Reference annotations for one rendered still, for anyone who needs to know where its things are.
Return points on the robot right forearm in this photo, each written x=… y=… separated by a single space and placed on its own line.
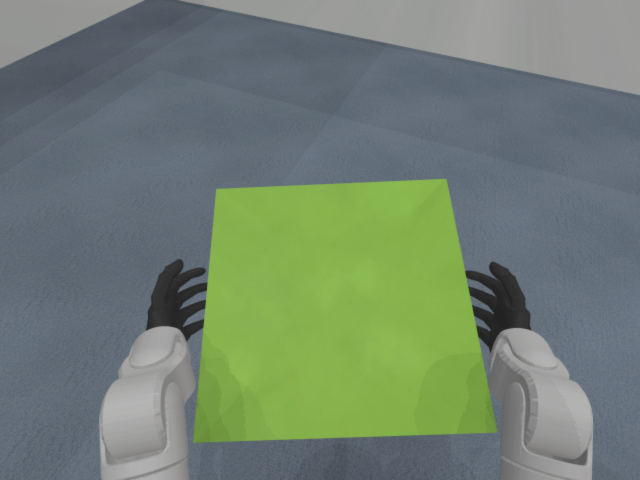
x=547 y=420

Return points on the robot right hand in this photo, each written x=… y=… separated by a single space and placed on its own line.
x=509 y=307

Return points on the robot left forearm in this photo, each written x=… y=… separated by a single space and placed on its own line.
x=142 y=424

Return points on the robot left hand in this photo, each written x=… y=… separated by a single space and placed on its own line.
x=166 y=302

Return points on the carton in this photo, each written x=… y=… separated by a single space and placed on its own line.
x=338 y=311

